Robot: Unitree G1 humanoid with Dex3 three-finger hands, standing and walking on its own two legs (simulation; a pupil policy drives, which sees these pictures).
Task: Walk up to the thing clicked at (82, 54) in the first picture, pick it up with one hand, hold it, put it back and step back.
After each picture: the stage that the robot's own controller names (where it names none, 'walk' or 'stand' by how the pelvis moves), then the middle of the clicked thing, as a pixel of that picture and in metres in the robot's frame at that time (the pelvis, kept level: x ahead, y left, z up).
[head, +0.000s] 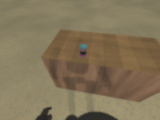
stand; (83, 50) +0.63 +0.12 -0.01
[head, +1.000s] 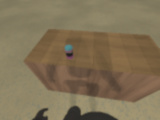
walk; (69, 52) +0.54 +0.24 +0.02
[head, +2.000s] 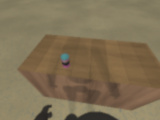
stand; (65, 61) +0.47 +0.25 -0.01
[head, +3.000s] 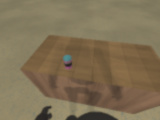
stand; (67, 62) +0.47 +0.23 -0.01
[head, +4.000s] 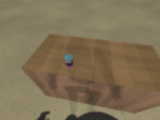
stand; (69, 61) +0.47 +0.22 -0.01
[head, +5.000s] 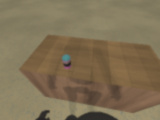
stand; (66, 62) +0.47 +0.23 -0.01
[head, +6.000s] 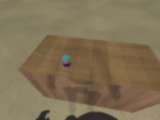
stand; (66, 62) +0.46 +0.24 -0.01
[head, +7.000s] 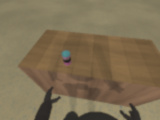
rise first; (66, 58) +0.48 +0.24 -0.01
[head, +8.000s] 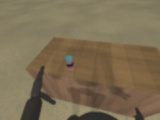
go down; (69, 62) +0.47 +0.25 -0.01
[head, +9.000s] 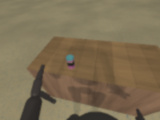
go down; (70, 61) +0.47 +0.24 -0.01
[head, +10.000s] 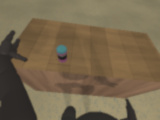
go down; (62, 54) +0.46 +0.22 +0.03
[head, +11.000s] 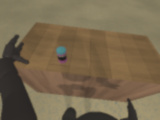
approach; (62, 55) +0.47 +0.22 +0.03
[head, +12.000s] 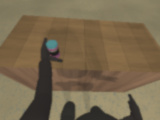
close; (53, 49) +0.48 +0.25 +0.06
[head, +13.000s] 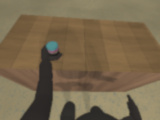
lift; (54, 51) +0.46 +0.24 +0.07
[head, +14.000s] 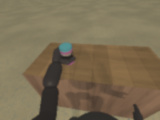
lift; (67, 54) +0.34 +0.17 +0.25
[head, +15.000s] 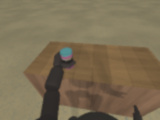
hold; (67, 58) +0.34 +0.17 +0.20
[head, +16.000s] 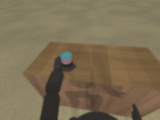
hold; (67, 62) +0.33 +0.17 +0.18
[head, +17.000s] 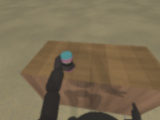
crouch; (67, 61) +0.34 +0.17 +0.17
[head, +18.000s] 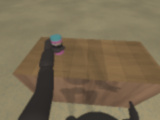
crouch; (57, 44) +0.45 +0.24 +0.20
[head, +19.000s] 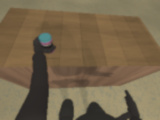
lower; (47, 44) +0.50 +0.25 +0.07
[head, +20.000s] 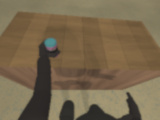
lower; (52, 48) +0.48 +0.24 +0.07
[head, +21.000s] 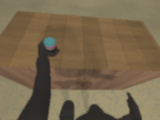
lower; (51, 47) +0.48 +0.24 +0.07
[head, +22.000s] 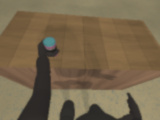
lower; (51, 47) +0.48 +0.24 +0.07
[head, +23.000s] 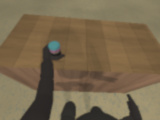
open; (55, 51) +0.46 +0.23 +0.07
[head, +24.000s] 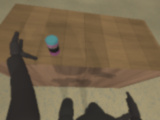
sink last; (53, 46) +0.47 +0.23 +0.07
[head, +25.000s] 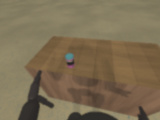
sink last; (70, 60) +0.47 +0.24 +0.03
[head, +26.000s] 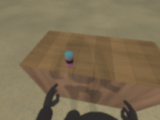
stand; (69, 58) +0.47 +0.22 +0.03
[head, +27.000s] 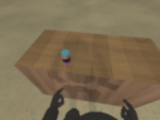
stand; (66, 57) +0.47 +0.23 +0.04
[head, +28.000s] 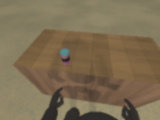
stand; (65, 57) +0.47 +0.24 +0.05
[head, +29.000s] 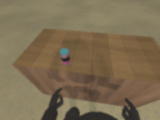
stand; (65, 56) +0.47 +0.24 +0.05
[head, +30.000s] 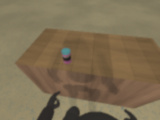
stand; (66, 56) +0.48 +0.23 +0.05
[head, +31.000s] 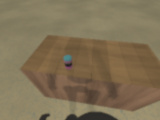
walk; (68, 62) +0.47 +0.22 -0.01
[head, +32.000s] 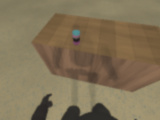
walk; (76, 37) +0.67 +0.19 +0.02
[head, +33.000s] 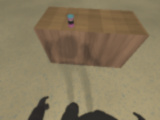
walk; (70, 21) +0.95 +0.31 +0.02
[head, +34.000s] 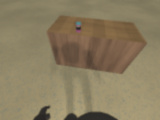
stand; (78, 27) +1.06 +0.26 +0.00
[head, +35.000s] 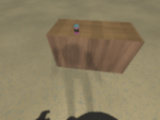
stand; (76, 29) +1.07 +0.28 -0.01
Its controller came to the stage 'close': yes
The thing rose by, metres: 0.23
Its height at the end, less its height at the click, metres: +0.00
